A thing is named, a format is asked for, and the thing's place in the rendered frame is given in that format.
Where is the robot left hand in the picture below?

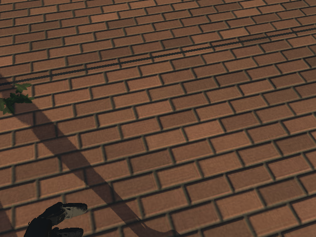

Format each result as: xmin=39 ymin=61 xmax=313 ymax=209
xmin=24 ymin=201 xmax=88 ymax=237

